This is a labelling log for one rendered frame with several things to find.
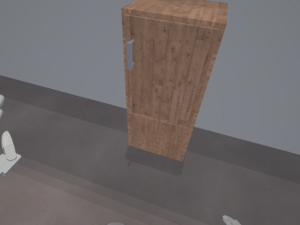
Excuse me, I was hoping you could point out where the left robot hand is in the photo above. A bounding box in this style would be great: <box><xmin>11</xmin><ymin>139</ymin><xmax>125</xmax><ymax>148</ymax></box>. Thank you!
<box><xmin>0</xmin><ymin>95</ymin><xmax>22</xmax><ymax>176</ymax></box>

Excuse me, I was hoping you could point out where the handle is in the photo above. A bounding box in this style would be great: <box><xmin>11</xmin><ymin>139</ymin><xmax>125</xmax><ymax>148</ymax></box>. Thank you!
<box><xmin>127</xmin><ymin>39</ymin><xmax>135</xmax><ymax>70</ymax></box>

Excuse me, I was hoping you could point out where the right robot hand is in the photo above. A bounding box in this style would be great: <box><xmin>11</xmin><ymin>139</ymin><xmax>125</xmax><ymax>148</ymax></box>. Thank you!
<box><xmin>222</xmin><ymin>215</ymin><xmax>241</xmax><ymax>225</ymax></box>

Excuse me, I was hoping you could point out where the cupboard door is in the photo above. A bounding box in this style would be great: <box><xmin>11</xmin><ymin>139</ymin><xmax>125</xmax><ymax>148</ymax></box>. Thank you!
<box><xmin>124</xmin><ymin>14</ymin><xmax>219</xmax><ymax>128</ymax></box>

